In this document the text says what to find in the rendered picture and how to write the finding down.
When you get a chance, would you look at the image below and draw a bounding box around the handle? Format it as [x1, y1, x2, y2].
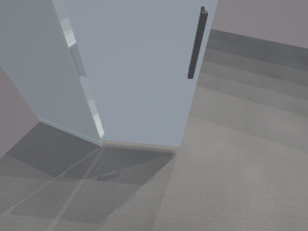
[188, 6, 208, 79]

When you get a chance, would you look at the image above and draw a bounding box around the fridge door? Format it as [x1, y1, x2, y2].
[63, 0, 218, 147]

